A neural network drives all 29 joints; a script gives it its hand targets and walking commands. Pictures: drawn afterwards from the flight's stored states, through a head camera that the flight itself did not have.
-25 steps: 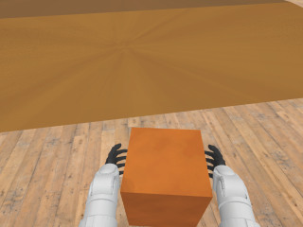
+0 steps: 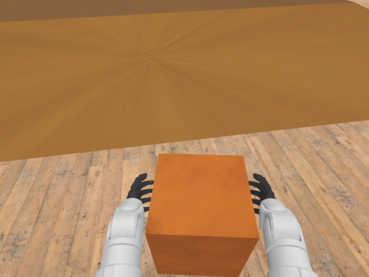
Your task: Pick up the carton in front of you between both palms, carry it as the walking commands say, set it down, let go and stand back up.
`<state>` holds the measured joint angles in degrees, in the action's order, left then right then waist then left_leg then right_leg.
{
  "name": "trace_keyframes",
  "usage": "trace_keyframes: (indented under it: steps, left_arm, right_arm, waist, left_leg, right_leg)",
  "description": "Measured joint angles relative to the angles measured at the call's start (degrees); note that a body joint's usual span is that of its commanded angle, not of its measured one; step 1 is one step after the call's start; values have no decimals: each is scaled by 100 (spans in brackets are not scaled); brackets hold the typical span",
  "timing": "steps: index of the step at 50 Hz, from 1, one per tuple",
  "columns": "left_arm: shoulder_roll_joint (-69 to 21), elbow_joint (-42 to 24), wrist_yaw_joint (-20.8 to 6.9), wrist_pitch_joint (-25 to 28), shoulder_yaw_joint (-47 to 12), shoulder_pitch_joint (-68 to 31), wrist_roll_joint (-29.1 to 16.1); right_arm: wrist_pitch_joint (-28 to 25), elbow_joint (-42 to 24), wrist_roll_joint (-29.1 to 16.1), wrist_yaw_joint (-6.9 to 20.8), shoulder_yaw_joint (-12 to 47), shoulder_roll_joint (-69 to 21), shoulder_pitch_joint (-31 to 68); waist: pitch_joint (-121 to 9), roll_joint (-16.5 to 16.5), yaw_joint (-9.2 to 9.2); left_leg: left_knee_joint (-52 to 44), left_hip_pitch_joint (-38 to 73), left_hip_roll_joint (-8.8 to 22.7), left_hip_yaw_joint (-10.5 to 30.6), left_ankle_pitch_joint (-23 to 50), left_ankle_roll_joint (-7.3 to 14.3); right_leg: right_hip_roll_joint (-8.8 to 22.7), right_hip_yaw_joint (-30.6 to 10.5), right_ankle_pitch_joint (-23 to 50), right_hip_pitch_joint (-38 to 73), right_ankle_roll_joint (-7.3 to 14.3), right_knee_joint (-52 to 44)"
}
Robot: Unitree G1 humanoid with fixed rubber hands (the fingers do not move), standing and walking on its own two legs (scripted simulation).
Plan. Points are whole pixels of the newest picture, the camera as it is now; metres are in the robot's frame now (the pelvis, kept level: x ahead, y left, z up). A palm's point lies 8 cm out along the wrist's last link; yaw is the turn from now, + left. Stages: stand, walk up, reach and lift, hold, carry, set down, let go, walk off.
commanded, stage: reach and lift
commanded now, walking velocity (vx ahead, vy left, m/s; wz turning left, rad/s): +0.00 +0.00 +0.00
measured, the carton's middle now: (199, 216) +0.31 +0.00 -0.05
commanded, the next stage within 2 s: hold in 0.28 s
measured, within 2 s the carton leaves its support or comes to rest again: neither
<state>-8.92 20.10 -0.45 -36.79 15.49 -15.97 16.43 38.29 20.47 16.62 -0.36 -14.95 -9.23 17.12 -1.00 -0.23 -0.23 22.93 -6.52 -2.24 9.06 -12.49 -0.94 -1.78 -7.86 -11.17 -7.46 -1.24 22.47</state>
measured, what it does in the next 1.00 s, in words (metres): stands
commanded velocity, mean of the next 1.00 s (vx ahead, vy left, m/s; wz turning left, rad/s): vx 0.07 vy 0.00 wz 0.00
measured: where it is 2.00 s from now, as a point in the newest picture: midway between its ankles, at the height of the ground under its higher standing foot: (185, 264)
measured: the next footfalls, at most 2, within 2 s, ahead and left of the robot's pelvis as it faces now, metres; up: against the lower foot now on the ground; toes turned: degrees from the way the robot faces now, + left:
left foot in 1.54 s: +0.26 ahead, +0.13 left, +0.00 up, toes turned +9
right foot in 1.96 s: +0.67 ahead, -0.02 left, +0.00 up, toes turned -8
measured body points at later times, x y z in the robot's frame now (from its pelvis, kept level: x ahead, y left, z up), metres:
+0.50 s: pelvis +0.01 +0.00 +0.00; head -0.05 +0.01 +0.45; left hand +0.30 +0.16 +0.04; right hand +0.30 -0.15 +0.04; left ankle +0.01 +0.13 -0.74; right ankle +0.02 -0.13 -0.74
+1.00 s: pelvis +0.00 +0.01 +0.00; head -0.05 +0.01 +0.45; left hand +0.30 +0.16 +0.05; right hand +0.30 -0.15 +0.05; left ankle +0.00 +0.13 -0.74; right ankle +0.01 -0.14 -0.74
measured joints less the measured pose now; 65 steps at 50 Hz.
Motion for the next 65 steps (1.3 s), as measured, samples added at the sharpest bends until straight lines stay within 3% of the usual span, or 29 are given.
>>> trace_keyframes:
  steps: [24, 48, 52, 57, 60, 63, 65]
  left_arm:
    - [48, -652, 62, -594, -343, 215, -158]
    - [-29, -493, 3, -682, -91, -118, -47]
    - [1, -823, 81, -830, -257, 10, -209]
    - [39, -1766, 337, -1354, -604, 175, -545]
    - [128, -2365, 452, -1865, -736, 420, -722]
    - [298, -2729, 473, -2355, -738, 621, -941]
    - [322, -2900, 516, -2621, -771, 602, -1036]
  right_arm:
    - [527, -668, -162, -15, 308, 71, -287]
    - [614, -578, -19, 40, 77, 7, -13]
    - [788, -919, -179, -22, 193, 34, -121]
    - [1264, -1772, -599, -112, 430, 198, -247]
    - [1724, -2150, -808, -231, 601, 205, -318]
    - [2201, -2390, -826, -371, 787, 102, -395]
    - [2491, -2719, -817, -428, 877, 110, -509]
  waist:
    - [-69, -4, 71]
    - [-105, 6, 48]
    - [-439, 13, 7]
    - [-571, -61, 31]
    - [-757, -139, 79]
    - [-923, 50, 138]
    - [-919, 153, 147]
  left_leg:
    - [-286, 400, 13, -93, 66, 52]
    - [99, 76, 15, -168, -67, 50]
    - [704, -507, 123, -274, -1044, 30]
    - [1040, -915, 190, -518, -730, 90]
    - [1014, -847, 133, -696, -730, 124]
    - [810, -663, 287, -791, -914, 155]
    - [662, -529, 374, -760, -962, 144]
  right_leg:
    - [37, -54, 90, 392, -22, -307]
    - [62, 54, -77, 73, -33, 68]
    - [114, 322, -896, -397, 25, 481]
    - [257, 471, -465, -731, -40, 735]
    - [379, 469, -1051, -893, -11, 1204]
    - [305, 966, -1393, -1140, 61, 1503]
    - [207, 1289, -1177, -1119, 79, 1044]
